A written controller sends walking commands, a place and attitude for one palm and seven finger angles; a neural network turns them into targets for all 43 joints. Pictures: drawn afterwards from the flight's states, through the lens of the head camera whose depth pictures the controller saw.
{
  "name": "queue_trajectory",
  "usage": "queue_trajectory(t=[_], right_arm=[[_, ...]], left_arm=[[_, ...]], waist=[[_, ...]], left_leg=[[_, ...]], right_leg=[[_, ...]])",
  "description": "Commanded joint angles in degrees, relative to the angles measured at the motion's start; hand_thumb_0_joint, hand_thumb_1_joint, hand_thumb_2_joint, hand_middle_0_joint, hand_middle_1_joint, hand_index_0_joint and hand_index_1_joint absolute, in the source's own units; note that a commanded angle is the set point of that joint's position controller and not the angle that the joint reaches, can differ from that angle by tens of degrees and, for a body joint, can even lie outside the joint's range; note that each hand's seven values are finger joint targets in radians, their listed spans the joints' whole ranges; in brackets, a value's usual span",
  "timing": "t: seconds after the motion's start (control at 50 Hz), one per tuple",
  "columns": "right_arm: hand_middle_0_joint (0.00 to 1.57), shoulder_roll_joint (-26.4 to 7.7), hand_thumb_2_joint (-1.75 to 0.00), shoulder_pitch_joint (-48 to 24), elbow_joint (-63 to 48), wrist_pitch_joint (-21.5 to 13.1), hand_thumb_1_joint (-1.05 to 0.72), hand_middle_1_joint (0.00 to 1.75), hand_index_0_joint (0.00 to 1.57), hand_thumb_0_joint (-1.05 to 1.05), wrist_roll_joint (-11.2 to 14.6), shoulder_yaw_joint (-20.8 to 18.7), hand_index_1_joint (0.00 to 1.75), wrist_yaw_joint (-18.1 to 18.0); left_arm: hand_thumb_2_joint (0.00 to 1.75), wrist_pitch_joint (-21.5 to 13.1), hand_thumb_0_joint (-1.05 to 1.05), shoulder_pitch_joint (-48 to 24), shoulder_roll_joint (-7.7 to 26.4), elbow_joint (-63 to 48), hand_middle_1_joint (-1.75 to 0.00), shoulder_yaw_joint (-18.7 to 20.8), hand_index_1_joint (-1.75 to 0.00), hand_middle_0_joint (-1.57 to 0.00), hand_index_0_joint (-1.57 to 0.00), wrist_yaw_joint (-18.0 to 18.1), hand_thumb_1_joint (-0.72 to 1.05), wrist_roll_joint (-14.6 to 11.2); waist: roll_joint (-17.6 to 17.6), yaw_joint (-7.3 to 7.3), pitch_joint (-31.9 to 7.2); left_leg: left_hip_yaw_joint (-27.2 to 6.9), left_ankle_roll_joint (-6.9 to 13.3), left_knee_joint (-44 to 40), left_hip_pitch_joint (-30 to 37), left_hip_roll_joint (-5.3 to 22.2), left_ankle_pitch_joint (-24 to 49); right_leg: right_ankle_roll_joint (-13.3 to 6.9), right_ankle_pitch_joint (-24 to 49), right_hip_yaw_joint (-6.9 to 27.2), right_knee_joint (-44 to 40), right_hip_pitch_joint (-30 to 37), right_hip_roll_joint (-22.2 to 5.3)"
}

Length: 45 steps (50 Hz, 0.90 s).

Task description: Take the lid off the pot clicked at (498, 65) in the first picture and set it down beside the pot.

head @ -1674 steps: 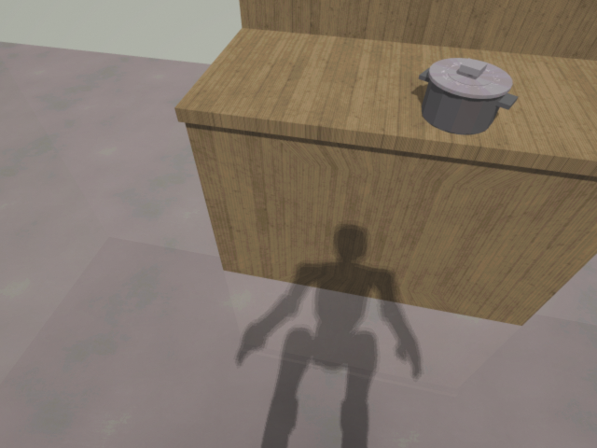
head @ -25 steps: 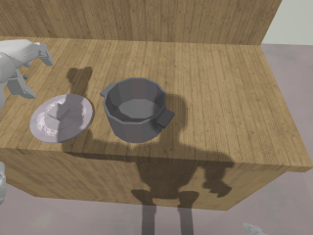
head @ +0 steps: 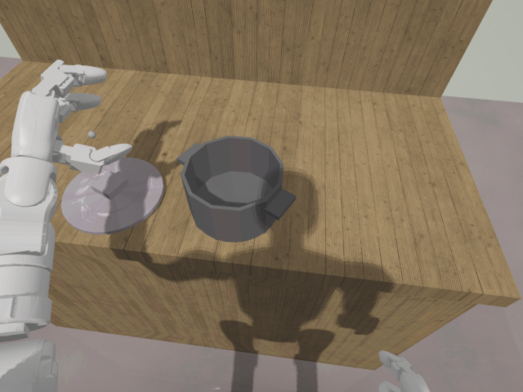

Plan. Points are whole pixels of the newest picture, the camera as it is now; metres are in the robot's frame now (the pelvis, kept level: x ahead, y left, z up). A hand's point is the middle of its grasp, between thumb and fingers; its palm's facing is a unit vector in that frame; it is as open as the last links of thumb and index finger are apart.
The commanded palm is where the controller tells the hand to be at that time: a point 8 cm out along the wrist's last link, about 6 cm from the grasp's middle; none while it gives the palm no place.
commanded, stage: draw the hand back to the body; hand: left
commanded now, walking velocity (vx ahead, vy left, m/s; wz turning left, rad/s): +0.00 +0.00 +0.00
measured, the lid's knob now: (110, 184) +0.44 +0.32 +0.02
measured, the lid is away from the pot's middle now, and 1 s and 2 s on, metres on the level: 0.23 0.23 0.23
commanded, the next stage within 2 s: step back with the hand held close in 1.58 s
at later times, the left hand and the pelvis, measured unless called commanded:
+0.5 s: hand (68, 156) +0.32 +0.25 +0.22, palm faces +0.49 -0.83 -0.26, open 9.1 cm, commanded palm +0.26 +0.28 +0.22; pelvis +0.02 -0.03 +0.00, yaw +0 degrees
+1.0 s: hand (47, 224) +0.23 +0.23 +0.21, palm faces +0.47 -0.84 -0.27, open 7.5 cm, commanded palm +0.17 +0.27 +0.22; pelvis -0.02 -0.03 +0.00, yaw +0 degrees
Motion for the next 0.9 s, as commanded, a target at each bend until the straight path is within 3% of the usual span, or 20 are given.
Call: queue_trajectory(t=[0.0,0.02,0.04,0.06,0.1,0.14,0.22,0.26,0.3,0.34,0.42,0.44,0.5,0.54,0.64,0.7,0.78,0.8,0.82,0.88], right_arm=[[0.20,-9.37,-0.90,-4.16,-6.56,-8.49,-0.90,0.30,0.20,0.00,-1.06,-3.97,0.30,-1.12],[0.20,-8.96,-0.90,-3.38,-6.62,-9.40,-0.90,0.30,0.20,0.00,-1.80,-3.82,0.30,-0.56],[0.20,-8.53,-0.90,-2.56,-5.45,-9.64,-0.90,0.30,0.20,0.00,-2.26,-4.06,0.30,-0.27],[0.20,-8.83,-0.90,-1.64,-4.49,-9.18,-0.90,0.30,0.20,0.00,-2.36,-4.26,0.30,0.02],[0.20,-9.95,-0.90,-0.66,-3.35,-7.85,-0.90,0.30,0.20,0.00,-2.19,-5.13,0.30,0.01],[0.20,-9.95,-0.90,-2.81,-4.91,-7.44,-0.90,0.30,0.20,0.00,-1.34,-5.46,0.30,-0.02],[0.20,-9.17,-0.90,-5.96,-6.25,-9.07,-0.90,0.30,0.20,0.00,-0.97,-5.26,0.30,0.49],[0.20,-9.22,-0.90,-5.20,-5.13,-9.73,-0.90,0.30,0.20,0.00,-1.33,-5.49,0.30,0.46],[0.20,-9.55,-0.90,-4.52,-3.72,-9.30,-0.90,0.30,0.20,0.00,-1.56,-5.69,0.30,0.05],[0.20,-9.00,-0.90,-5.31,-4.13,-8.99,-0.90,0.30,0.20,0.00,-1.45,-5.75,0.30,-0.10],[0.20,-8.39,-0.90,-7.46,-5.17,-9.52,-0.90,0.30,0.20,0.00,-0.80,-5.64,0.30,0.16],[0.20,-8.37,-0.90,-7.77,-5.21,-9.47,-0.90,0.30,0.20,0.00,-0.70,-5.57,0.30,0.21],[0.20,-8.94,-0.90,-7.69,-4.40,-9.23,-0.90,0.30,0.20,0.00,-1.11,-5.58,0.30,-0.25],[0.20,-8.21,-0.90,-8.85,-5.41,-9.08,-0.90,0.30,0.20,0.00,-1.34,-5.32,0.30,-0.55],[0.20,-7.07,-0.90,-10.73,-6.38,-10.33,-0.90,0.30,0.20,0.00,-1.33,-4.55,0.30,-0.54],[0.20,-7.60,-0.90,-10.18,-5.66,-10.11,-0.90,0.30,0.20,0.00,-1.24,-4.77,0.30,-0.52],[0.20,-6.94,-0.90,-11.61,-6.58,-10.31,-0.90,0.30,0.20,0.00,-1.74,-4.53,0.30,-0.87],[0.20,-6.97,-0.90,-11.87,-6.37,-10.60,-0.90,0.30,0.20,0.00,-1.75,-4.53,0.30,-0.75],[0.20,-6.57,-0.90,-12.45,-6.79,-10.91,-0.90,0.30,0.20,0.00,-1.85,-4.31,0.30,-0.72],[0.20,-6.50,-0.90,-12.31,-6.71,-12.17,-0.90,0.30,0.20,0.00,-1.84,-4.18,0.30,-0.54]], left_arm=[[0.74,-5.41,0.00,-24.72,15.73,-31.58,-0.74,9.55,-0.74,-0.35,-0.35,7.80,0.07,-5.47],[0.74,-5.77,0.00,-20.72,18.10,-35.30,-0.73,13.53,-0.73,-0.35,-0.35,8.63,0.10,-5.53],[0.75,-4.97,0.00,-12.57,16.85,-28.90,-0.72,15.28,-0.72,-0.35,-0.35,9.14,0.12,-5.78],[0.75,-3.89,0.00,-8.24,15.95,-24.20,-0.71,16.42,-0.71,-0.34,-0.34,9.37,0.14,-6.56],[0.76,-2.26,0.00,-2.97,14.31,-17.32,-0.68,16.65,-0.68,-0.33,-0.33,9.30,0.19,-7.72],[0.77,-1.81,0.00,-1.28,8.44,-19.93,-0.65,11.86,-0.65,-0.32,-0.32,8.04,0.24,-8.57],[0.79,-3.39,0.00,-0.22,8.71,-37.05,-0.60,11.85,-0.60,-0.31,-0.31,7.76,0.33,-9.60],[0.80,-3.49,0.00,1.50,14.07,-38.92,-0.58,17.86,-0.58,-0.30,-0.30,9.03,0.38,-9.45],[0.81,-2.80,0.00,2.53,16.88,-35.84,-0.55,21.27,-0.55,-0.29,-0.29,9.94,0.43,-9.31],[0.82,-2.36,0.00,4.10,12.52,-34.68,-0.53,18.56,-0.53,-0.28,-0.28,9.55,0.47,-9.46],[0.84,-1.99,0.00,10.65,3.38,-37.61,-0.48,10.95,-0.48,-0.26,-0.26,8.47,0.57,-10.24],[0.84,-1.71,0.00,10.55,3.30,-38.09,-0.46,10.46,-0.46,-0.26,-0.26,8.50,0.59,-10.33],[0.85,-1.93,0.00,10.14,11.12,-38.77,-0.43,17.68,-0.43,-0.24,-0.24,9.89,0.66,-10.39],[0.86,-2.24,0.00,8.73,11.15,-40.96,-0.40,18.37,-0.40,-0.24,-0.24,9.82,0.71,-10.33],[0.89,-2.74,0.00,13.13,3.14,-43.71,-0.34,11.75,-0.34,-0.21,-0.21,9.32,0.83,-10.71],[0.90,-2.05,0.00,17.03,4.27,-40.58,-0.30,13.46,-0.30,-0.20,-0.20,9.59,0.90,-10.96],[0.90,-2.92,0.00,17.87,6.26,-44.88,-0.30,16.49,-0.30,-0.20,-0.20,9.78,0.90,-11.00],[0.90,-3.44,0.00,18.07,7.48,-47.27,-0.30,17.09,-0.30,-0.20,-0.20,9.86,0.90,-10.99],[0.90,-3.85,0.00,17.00,4.40,-48.85,-0.30,14.33,-0.30,-0.20,-0.20,9.64,0.90,-10.70],[0.90,-3.82,0.00,21.17,1.52,-49.47,-0.30,11.67,-0.30,-0.20,-0.20,9.79,0.90,-10.68]], waist=[[20.98,-1.07,-20.69],[23.92,0.35,-23.53],[19.23,0.57,-20.76],[11.03,0.57,-18.80],[-2.32,-0.54,-13.29],[-3.43,-0.68,-11.31],[6.25,0.18,-20.20],[4.91,0.70,-22.95],[2.02,0.17,-20.87],[0.45,0.29,-18.57],[3.92,-0.05,-15.37],[4.61,0.00,-14.08],[1.39,0.23,-13.64],[0.62,0.94,-14.50],[4.77,0.76,-11.91],[1.05,0.23,-8.09],[0.95,1.61,-9.74],[2.39,1.20,-9.78],[5.23,1.37,-10.86],[5.15,1.41,-8.65]], left_leg=[[-5.48,-6.10,-2.77,16.58,7.98,31.47],[-5.54,-6.88,-1.79,17.76,7.77,38.96],[-4.11,-6.38,0.05,15.30,7.70,42.04],[-2.85,-5.78,0.25,11.30,7.58,41.44],[-1.21,-3.88,-0.12,3.46,7.28,33.98],[0.15,-2.48,-0.59,1.86,6.58,28.60],[0.23,-2.26,0.53,9.22,5.68,36.97],[0.14,-2.12,1.69,10.57,6.00,40.47],[0.70,-2.05,1.69,8.64,5.84,38.00],[1.45,-1.80,1.15,7.08,5.31,33.91],[1.98,-1.67,0.56,8.40,5.05,30.93],[1.74,-1.74,0.37,8.04,5.13,28.83],[1.23,-1.76,-0.45,6.24,4.82,24.38],[1.40,-1.65,-0.81,6.02,4.67,22.20],[1.03,-1.97,-1.96,6.95,4.65,17.70],[0.67,-1.96,-2.45,4.53,4.71,13.84],[0.61,-1.74,-2.84,3.99,4.54,11.85],[0.48,-1.82,-2.78,4.50,4.52,11.16],[0.71,-1.97,-3.30,5.04,4.24,11.05],[-0.34,-2.16,-3.79,4.70,4.82,10.36]], right_leg=[[-4.96,7.91,-1.86,1.54,2.81,-0.36],[-5.27,9.07,-1.95,1.29,4.10,0.02],[-5.30,12.52,-2.24,1.33,5.36,-0.15],[-5.02,17.02,-2.58,1.50,7.55,-0.11],[-4.51,21.52,-2.83,2.17,9.93,-0.32],[-4.06,21.15,-2.65,1.79,8.57,-0.48],[-3.77,24.85,-1.69,1.52,10.98,-0.74],[-3.70,28.67,-1.56,2.14,12.85,-1.02],[-3.53,30.15,-1.43,2.81,13.45,-1.28],[-3.51,29.92,-1.39,2.20,12.85,-1.39],[-3.37,25.11,-1.80,0.74,9.28,-1.14],[-3.50,23.16,-1.86,0.55,8.38,-1.15],[-3.63,21.63,-1.78,1.25,9.66,-1.16],[-3.72,20.25,-1.44,0.71,10.19,-1.15],[-3.95,14.02,-1.69,-0.23,7.40,-0.89],[-3.87,10.88,-1.73,-0.61,6.17,-0.72],[-3.94,8.57,-1.13,-1.50,7.68,-0.94],[-3.95,7.74,-0.72,-1.53,7.53,-1.01],[-4.11,7.13,-0.77,-1.58,7.44,-0.80],[-4.30,5.97,-1.30,-1.36,6.31,-0.73]])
